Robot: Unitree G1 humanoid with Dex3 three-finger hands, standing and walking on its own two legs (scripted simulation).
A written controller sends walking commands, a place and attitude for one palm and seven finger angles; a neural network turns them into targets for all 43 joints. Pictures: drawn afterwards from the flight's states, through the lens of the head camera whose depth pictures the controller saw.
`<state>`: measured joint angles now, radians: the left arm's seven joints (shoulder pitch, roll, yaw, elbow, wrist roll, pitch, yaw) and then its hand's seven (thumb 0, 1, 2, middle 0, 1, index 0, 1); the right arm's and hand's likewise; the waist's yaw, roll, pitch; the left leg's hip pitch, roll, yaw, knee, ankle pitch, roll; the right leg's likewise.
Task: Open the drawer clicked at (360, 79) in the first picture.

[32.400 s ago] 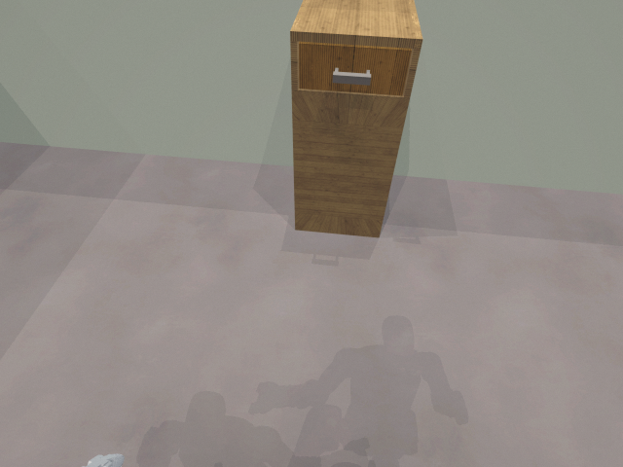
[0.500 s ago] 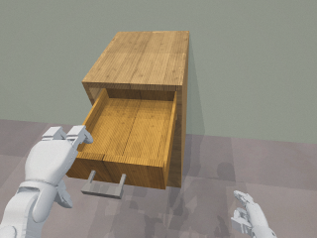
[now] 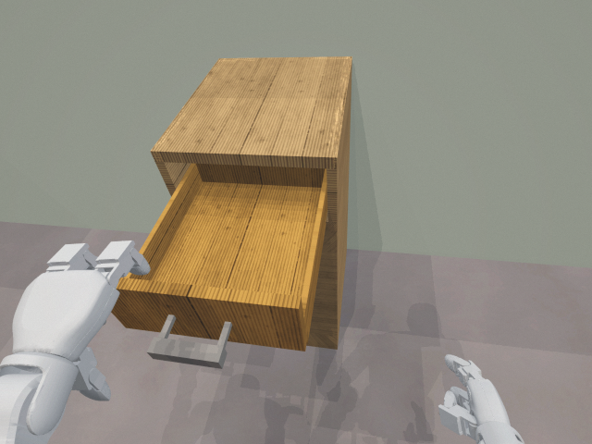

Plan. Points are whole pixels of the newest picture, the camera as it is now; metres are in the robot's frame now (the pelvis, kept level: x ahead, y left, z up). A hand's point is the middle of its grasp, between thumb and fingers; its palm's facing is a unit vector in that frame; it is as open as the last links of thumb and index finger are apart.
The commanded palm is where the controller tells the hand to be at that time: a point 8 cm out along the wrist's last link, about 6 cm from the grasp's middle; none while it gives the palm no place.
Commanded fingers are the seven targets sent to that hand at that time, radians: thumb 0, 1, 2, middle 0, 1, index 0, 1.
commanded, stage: draw the hand back to the body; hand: left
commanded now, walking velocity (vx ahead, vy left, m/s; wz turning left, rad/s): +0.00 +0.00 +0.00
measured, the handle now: (192, 338) +0.25 +0.22 -0.03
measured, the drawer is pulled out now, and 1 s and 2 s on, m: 0.30 0.30 0.30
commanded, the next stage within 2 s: step back with the hand held close in 1.02 s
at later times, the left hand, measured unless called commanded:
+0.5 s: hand (112, 300) +0.20 +0.23 +0.16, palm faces +0.39 -0.82 -0.41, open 11.5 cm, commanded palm +0.14 +0.27 +0.17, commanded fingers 0.00 0.38 0.68 -0.24 -0.64 -0.24 -0.64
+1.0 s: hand (90, 312) +0.19 +0.24 +0.16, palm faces +0.43 -0.80 -0.41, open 7.6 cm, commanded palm +0.13 +0.28 +0.18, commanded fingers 0.00 0.90 0.90 -0.20 -0.30 -0.20 -0.30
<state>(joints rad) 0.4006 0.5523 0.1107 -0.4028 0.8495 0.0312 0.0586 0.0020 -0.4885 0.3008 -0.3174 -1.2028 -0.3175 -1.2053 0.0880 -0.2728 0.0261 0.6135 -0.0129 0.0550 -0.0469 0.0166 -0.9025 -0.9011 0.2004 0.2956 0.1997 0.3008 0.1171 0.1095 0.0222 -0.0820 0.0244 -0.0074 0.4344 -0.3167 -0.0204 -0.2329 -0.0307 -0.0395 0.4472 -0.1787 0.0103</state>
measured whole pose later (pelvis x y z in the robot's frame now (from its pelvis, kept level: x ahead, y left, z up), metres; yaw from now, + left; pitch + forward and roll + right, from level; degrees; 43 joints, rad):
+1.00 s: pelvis +0.00 +0.00 +0.00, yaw +1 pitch -4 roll -1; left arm 0.49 0.30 0.30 -0.47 -0.01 -0.12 0.11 0.01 0.82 0.87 -0.21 -0.35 -0.21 -0.35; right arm 0.18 -0.20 0.03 0.64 -0.03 -0.20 -0.09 0.02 -0.90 -0.90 0.20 0.30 0.20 0.30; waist 0.07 0.06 0.04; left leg -0.03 0.03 -0.02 0.42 -0.32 -0.02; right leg -0.16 -0.03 -0.05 0.41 -0.18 0.01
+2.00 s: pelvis -0.11 -0.02 -0.02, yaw +2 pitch +0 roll +1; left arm 0.62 0.37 0.37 -0.58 0.01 -0.21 0.18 0.02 0.89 0.90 -0.21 -0.30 -0.21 -0.31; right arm 0.27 -0.21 -0.01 0.57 -0.04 -0.14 -0.09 0.02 -0.90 -0.90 0.20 0.30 0.20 0.30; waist -0.03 -0.01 -0.03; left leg -0.45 0.01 -0.04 0.73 -0.38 -0.02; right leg -0.46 0.01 0.00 0.63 -0.14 -0.02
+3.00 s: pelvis -0.26 -0.05 -0.01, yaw +4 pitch -2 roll +1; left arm 0.61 0.35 0.34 -0.54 0.01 -0.23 0.16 0.02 0.89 0.90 -0.21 -0.30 -0.21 -0.31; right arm 0.28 -0.19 0.02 0.62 -0.02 -0.14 -0.08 0.02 -0.90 -0.90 0.20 0.30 0.20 0.30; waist -0.03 -0.03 -0.04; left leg -0.24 0.01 0.06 0.53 -0.26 0.02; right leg -0.36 0.01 -0.05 0.54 -0.23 -0.02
